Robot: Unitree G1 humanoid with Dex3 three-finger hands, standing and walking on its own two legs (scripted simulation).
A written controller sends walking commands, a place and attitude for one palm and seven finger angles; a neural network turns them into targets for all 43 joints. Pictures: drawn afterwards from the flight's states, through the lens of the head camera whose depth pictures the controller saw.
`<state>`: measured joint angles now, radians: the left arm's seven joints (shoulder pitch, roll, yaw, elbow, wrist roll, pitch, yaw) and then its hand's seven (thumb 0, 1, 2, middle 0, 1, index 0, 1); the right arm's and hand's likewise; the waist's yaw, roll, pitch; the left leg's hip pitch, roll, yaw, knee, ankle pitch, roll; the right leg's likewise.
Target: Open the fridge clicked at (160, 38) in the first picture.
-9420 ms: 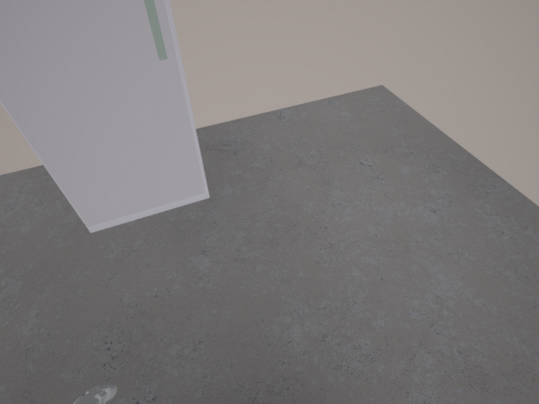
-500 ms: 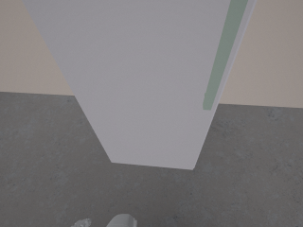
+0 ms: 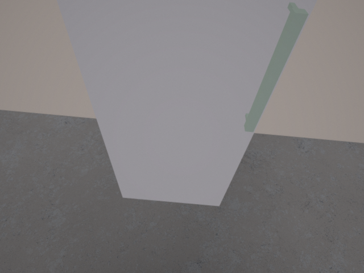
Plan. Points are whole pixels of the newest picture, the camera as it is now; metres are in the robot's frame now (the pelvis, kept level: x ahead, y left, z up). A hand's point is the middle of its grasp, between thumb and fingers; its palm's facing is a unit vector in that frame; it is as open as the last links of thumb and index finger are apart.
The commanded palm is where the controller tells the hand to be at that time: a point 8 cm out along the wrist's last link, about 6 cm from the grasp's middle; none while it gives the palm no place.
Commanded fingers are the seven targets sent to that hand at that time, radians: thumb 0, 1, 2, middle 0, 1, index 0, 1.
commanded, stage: come to a stop and stand still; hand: right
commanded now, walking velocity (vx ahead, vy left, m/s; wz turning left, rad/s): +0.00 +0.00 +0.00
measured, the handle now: (266, 78) +0.53 -0.19 +0.17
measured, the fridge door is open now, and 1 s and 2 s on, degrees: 0 0 0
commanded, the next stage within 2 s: look again from close up in 1.48 s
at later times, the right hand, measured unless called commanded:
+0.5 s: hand out of the picture +0.03 -0.26 -0.18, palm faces +0.00 +0.97 -0.26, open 7.4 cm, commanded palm none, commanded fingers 0.00 -0.90 -0.90 0.20 0.30 0.20 0.30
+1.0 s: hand out of the picture +0.05 -0.21 -0.18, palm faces +0.00 +0.97 -0.23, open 7.4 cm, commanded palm none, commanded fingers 0.00 -0.90 -0.90 0.20 0.30 0.20 0.30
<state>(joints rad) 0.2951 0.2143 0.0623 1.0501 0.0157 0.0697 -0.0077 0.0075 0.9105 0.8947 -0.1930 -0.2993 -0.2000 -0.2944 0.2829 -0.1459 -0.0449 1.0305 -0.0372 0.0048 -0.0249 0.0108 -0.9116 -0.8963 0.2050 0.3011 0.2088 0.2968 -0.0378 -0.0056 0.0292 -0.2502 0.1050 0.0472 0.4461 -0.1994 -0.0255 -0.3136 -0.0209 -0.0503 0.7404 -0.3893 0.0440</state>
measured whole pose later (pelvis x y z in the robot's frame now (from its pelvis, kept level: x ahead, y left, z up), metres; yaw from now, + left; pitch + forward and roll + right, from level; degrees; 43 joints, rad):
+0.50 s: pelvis +0.00 -0.06 -0.01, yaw +1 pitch -1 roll -1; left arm 0.25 0.20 0.00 0.98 0.01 -0.02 0.02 0.01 0.92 0.89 -0.20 -0.30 -0.20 -0.30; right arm 0.27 -0.20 0.00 1.04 -0.02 0.01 -0.02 0.01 -0.91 -0.90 0.20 0.30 0.20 0.30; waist -0.01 -0.01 0.02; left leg -0.26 0.10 -0.06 0.53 -0.25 -0.06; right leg -0.15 0.03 -0.11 0.49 -0.32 -0.05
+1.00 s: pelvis +0.01 -0.02 -0.01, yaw +0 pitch -1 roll -1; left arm 0.25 0.19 0.00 1.07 0.01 -0.01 0.02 0.01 0.91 0.89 -0.20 -0.30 -0.20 -0.29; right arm 0.21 -0.18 0.00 1.06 -0.02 0.00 -0.02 0.01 -0.91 -0.90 0.20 0.30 0.21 0.30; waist 0.01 0.00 0.05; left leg -0.24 0.05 -0.02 0.51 -0.25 -0.04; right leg -0.13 -0.02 -0.08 0.45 -0.30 0.01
